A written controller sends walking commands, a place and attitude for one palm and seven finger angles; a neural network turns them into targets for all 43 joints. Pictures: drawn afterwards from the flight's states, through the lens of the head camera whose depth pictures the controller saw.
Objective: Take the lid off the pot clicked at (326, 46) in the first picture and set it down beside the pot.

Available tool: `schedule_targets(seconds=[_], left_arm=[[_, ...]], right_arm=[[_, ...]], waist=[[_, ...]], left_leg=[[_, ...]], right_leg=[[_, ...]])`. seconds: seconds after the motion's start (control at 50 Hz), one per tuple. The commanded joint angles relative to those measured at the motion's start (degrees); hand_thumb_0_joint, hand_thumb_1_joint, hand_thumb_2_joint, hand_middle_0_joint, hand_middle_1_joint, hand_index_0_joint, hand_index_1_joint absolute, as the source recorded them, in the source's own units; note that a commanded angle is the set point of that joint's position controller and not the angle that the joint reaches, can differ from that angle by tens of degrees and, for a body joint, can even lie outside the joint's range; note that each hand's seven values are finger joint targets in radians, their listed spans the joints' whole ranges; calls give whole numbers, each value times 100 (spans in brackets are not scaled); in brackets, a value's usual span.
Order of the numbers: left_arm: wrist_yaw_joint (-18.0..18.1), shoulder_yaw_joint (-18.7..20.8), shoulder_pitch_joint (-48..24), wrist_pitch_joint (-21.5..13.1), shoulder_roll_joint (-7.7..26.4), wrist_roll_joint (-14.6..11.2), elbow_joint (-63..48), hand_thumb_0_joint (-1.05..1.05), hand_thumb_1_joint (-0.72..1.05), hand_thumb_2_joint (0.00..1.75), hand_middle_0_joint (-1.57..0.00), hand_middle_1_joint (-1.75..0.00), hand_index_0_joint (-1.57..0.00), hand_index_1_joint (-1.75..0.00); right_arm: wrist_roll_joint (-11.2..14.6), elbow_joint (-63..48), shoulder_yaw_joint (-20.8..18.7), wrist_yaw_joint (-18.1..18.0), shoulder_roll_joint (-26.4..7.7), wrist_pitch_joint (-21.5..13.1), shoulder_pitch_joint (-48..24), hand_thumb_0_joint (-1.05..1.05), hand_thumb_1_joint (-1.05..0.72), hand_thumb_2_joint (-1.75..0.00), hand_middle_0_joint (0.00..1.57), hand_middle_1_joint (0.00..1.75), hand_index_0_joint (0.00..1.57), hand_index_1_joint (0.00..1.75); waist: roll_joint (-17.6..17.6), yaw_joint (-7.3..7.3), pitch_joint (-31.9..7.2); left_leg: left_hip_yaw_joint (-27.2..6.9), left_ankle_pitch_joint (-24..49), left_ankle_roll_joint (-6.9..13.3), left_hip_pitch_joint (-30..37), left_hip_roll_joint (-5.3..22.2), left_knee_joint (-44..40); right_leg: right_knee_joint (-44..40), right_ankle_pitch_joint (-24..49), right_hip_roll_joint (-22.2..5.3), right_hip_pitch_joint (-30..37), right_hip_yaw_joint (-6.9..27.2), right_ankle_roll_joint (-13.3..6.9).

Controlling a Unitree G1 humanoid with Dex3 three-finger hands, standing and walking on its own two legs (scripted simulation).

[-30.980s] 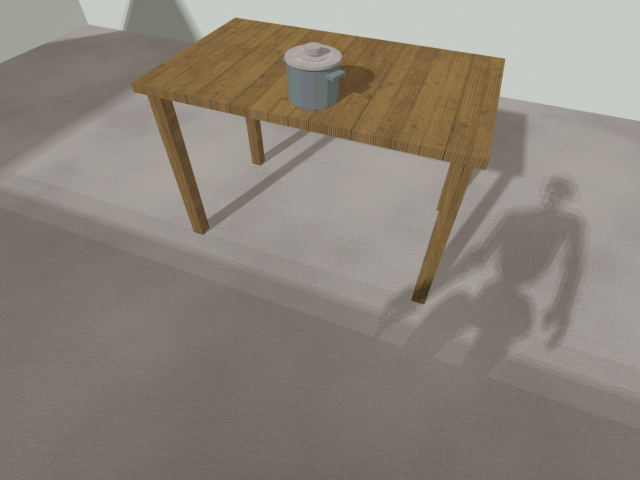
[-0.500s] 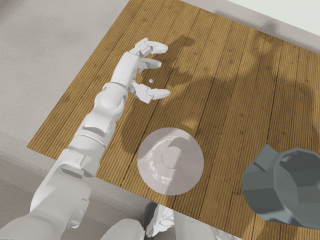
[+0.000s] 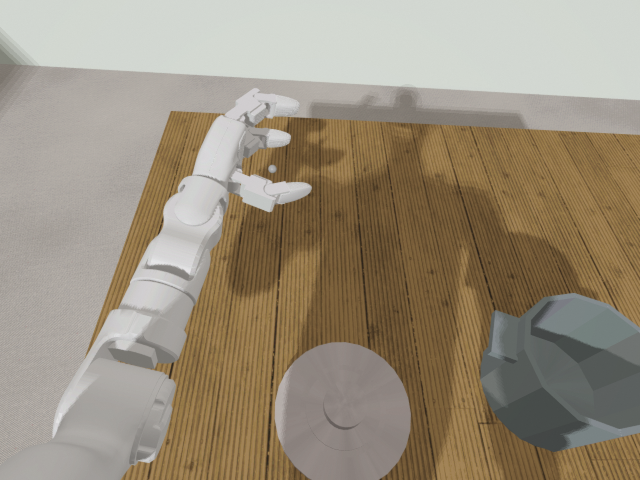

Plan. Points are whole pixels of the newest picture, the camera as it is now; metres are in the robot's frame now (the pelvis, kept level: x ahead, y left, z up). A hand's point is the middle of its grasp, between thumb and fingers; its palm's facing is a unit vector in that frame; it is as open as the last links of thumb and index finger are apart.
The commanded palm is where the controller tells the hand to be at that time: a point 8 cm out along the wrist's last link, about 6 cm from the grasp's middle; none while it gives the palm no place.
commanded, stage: stand still and regain balance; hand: left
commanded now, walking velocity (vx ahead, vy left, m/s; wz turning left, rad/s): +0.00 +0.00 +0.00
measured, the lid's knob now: (344, 404) +0.20 -0.03 +0.00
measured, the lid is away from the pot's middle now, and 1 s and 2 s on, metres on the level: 0.25 0.25 0.25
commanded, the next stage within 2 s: draw the hand back to the body in 0.84 s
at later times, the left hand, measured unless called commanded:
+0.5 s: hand (197, 266) +0.32 +0.13 +0.10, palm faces +0.06 -0.99 -0.14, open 11.2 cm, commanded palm +0.34 +0.19 +0.12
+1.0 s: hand (193, 278) +0.30 +0.13 +0.11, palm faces +0.04 -0.98 -0.21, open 11.2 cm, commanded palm +0.32 +0.18 +0.12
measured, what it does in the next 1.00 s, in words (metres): walks backwards: right foot, then left foot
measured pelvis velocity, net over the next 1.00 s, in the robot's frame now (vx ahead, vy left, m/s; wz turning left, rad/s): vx -0.11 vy -0.02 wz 0.04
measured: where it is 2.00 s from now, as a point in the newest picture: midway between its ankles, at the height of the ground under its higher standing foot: outside the picture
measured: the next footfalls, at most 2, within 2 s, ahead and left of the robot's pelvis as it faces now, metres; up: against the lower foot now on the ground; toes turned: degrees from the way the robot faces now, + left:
right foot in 0.14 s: +0.08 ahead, -0.19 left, +0.00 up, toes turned +2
left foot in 0.34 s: -0.05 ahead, +0.04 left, +0.00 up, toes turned +6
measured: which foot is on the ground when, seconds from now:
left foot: down 0.00-0.12, up 0.14-0.32, down 0.34-1.00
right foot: up 0.00-0.12, down 0.14-0.36, up 0.38-0.54, down 0.56-1.00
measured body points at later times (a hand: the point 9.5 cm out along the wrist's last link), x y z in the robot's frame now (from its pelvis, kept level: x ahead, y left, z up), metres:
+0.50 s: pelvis -0.09 -0.02 +0.05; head -0.09 -0.01 +0.50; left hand +0.31 +0.19 +0.12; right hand -0.02 -0.32 -0.06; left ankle -0.09 +0.04 -0.69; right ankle -0.05 -0.15 -0.65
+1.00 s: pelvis -0.11 -0.02 +0.05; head -0.10 -0.02 +0.50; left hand +0.29 +0.19 +0.12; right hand +0.00 -0.28 -0.06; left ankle -0.09 +0.04 -0.69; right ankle -0.06 -0.15 -0.69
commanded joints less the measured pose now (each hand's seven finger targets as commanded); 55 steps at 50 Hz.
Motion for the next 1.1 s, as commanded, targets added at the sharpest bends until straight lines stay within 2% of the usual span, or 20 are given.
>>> schedule_targets(seconds=[0.0, 0.06, 0.1, 0.12, 0.16, 0.2, 0.24, 0.3, 0.34, 0.38, 0.42, 0.46, 0.52, 0.58, 0.6, 0.68, 0.94, 0.96, 1.0, 1.08], left_arm=[[494, 2133, -3194, -527, 2998, 235, 859, 0, -4, 70, -37, -82, -37, -82], [494, 2159, -3477, -643, 2956, 108, 875, 0, -4, 70, -37, -82, -37, -82], [404, 1972, -3706, -620, 2656, 50, 745, 0, -4, 70, -37, -82, -37, -82], [336, 1433, -4074, -589, 2042, -123, -6, 0, -4, 70, -37, -82, -37, -82], [281, 379, -3050, -349, 218, -239, 1547, 0, -4, 70, -37, -82, -37, -82], [241, 167, -2993, -119, -7, -401, 1488, 0, -4, 70, -37, -82, -37, -82], [413, 459, -2609, -18, 298, -408, 2438, 0, -4, 70, -37, -82, -37, -82], [536, 693, -2780, -145, 708, -258, 2440, 0, -4, 70, -37, -82, -37, -82], [556, 1041, -3640, -441, 1177, -193, 2158, 0, -4, 70, -37, -82, -37, -82], [472, 899, -4377, -693, 1332, -129, 1630, 0, -4, 70, -37, -82, -37, -82], [451, 529, -4749, -691, 886, -308, 1028, 0, -4, 70, -37, -82, -37, -82], [479, 680, -4611, -566, 938, -368, 885, 0, -4, 70, -37, -82, -37, -82], [417, 806, -4355, -535, 1170, -301, 1263, 0, -4, 70, -37, -82, -37, -82], [374, 480, -3742, -601, 484, -241, 1772, 0, -4, 70, -37, -82, -37, -82], [284, 20, -3548, -507, -136, -281, 1993, 0, -4, 70, -37, -82, -37, -82], [333, 665, -2501, -389, 461, -310, 3028, 0, -4, 70, -37, -82, -37, -82], [473, 715, -3751, -770, 890, -405, 1133, 0, -4, 70, -37, -82, -37, -82], [479, 72, -3676, -614, 1533, 1545, 961, 0, -4, 70, -37, -82, -37, -82], [519, 467, -3285, -496, 1599, 1786, 1366, 0, -4, 70, -37, -82, -37, -82], [389, -95, -1608, -247, 1872, 3801, 1187, 0, -4, 70, -37, -82, -37, -82]], right_arm=[[-73, -935, -132, -492, -991, 205, 537, 0, -90, -90, 20, 30, 20, 30], [40, -1183, -154, -501, -792, 301, 627, 0, -90, -90, 20, 30, 20, 30], [55, -1245, -190, -514, -640, 72, 642, 0, -90, -90, 20, 30, 20, 30], [120, -1398, -160, -542, -723, -184, 50, 0, -90, -90, 20, 30, 20, 30], [-41, -901, -101, -496, -519, -640, 152, 0, -90, -90, 20, 30, 20, 30], [114, -824, -330, -489, -849, -703, 306, 0, -90, -90, 20, 30, 20, 30], [55, -449, -378, -691, -983, -760, 481, 0, -90, -90, 20, 30, 20, 30], [-10, -105, -300, -797, -1129, -882, 769, 0, -90, -90, 20, 30, 20, 30], [-121, -158, -369, -727, -1405, -885, 863, 0, -90, -90, 20, 30, 20, 30], [-213, -218, -309, -606, -1109, -922, 499, 0, -90, -90, 20, 30, 20, 30], [-35, -346, -361, -560, -1197, -872, 533, 0, -90, -90, 20, 30, 20, 30], [71, -437, -391, -583, -1251, -969, 817, 0, -90, -90, 20, 30, 20, 30], [18, -436, -406, -632, -1371, -990, 898, 0, -90, -90, 20, 30, 20, 30], [-108, -318, -476, -565, -1240, -1106, 794, 0, -90, -90, 20, 30, 20, 30], [17, -354, -463, -522, -1189, -1045, 835, 0, -90, -90, 20, 30, 20, 30], [-26, -207, -446, -606, -1293, -850, 911, 0, -90, -90, 20, 30, 20, 30], [19, -474, -286, -787, -1119, -1121, 720, 0, -90, -90, 20, 30, 20, 30], [76, -168, -292, -687, -1255, -1226, 1179, 0, -90, -90, 20, 30, 20, 30], [11, -230, -443, -590, -1314, -1224, 1414, 0, -90, -90, 20, 30, 20, 30], [-128, -534, -396, -246, -1266, -876, 910, 0, -90, -90, 20, 30, 20, 30]], waist=[[411, 524, -2128], [647, 500, -3302], [-2110, 378, -3134], [-1727, 400, -2844], [-384, 145, -2627], [-2173, 113, -2038], [-2172, 218, -1925], [-106, 318, -1885], [1993, 352, -1839], [2269, 241, -2325], [942, 287, -2372], [428, 439, -2702], [370, 352, -2936], [1550, 259, -2892], [764, 295, -2916], [-552, 333, -2759], [232, 411, -2996], [-626, -646, -3175], [-516, -592, -3151], [1444, 9, -3300]], left_leg=[[-1482, -2397, 1024, -1393, 1391, -2625], [-510, -2857, 269, -1558, 1175, -845], [121, -1996, -216, -695, 94, 2448], [-251, -1690, -294, -421, 53, 3465], [82, -993, -422, 264, 31, 3488], [-47, -1202, -368, 696, 133, 2816], [245, -1562, -236, 1559, 213, 1201], [536, -919, -78, 2240, 348, -2785], [-815, 726, 356, 1818, 1376, -3173], [-1367, 1704, 421, 1937, 1713, -2901], [-1228, 1178, 735, 1972, 1730, -2709], [-721, 1226, 392, 2490, 1562, -2115], [-495, 407, 62, 2024, 1095, -1981], [-590, 971, 28, 2405, 1029, -2321], [-629, 878, 66, 2007, 1054, -2300], [-439, 238, -73, 1875, 884, -2312], [-359, 339, 76, 2259, 1195, -2560], [-27, 854, 149, 2288, 674, -2592], [33, 1364, 86, 2251, 648, -2383], [68, 1765, -249, 2370, 493, -2260]], right_leg=[[-2801, 602, -468, 2307, -1136, -7], [-6110, 362, -596, 4807, -1092, -205], [-8767, -575, -1818, 3489, 1229, -703], [-9425, -1115, -2399, 2447, 2090, -843], [-8962, -850, -1853, 1719, 806, -824], [-9112, -1930, -1759, 1160, 771, -725], [-9119, -1954, -1684, 999, 46, -586], [-7589, -463, -1290, 1930, -434, -309], [-5488, 115, -463, 1673, -914, -16], [-4398, 167, -584, 1454, -656, -40], [-4978, 181, -521, 1717, -625, -51], [-7204, 210, -644, 2464, -902, -110], [-8503, 954, -898, 3506, -198, -228], [-8279, 1505, -989, 3125, -252, -283], [-8247, 1439, -825, 3494, -511, -162], [-8736, 1140, -1126, 3136, 96, -201], [-8322, 1486, -964, 2826, -95, -149], [-8233, 1881, -461, 2217, -545, -218], [-8117, 2259, -564, 2137, -791, -253], [-8095, 2057, -606, 1793, -744, -576]])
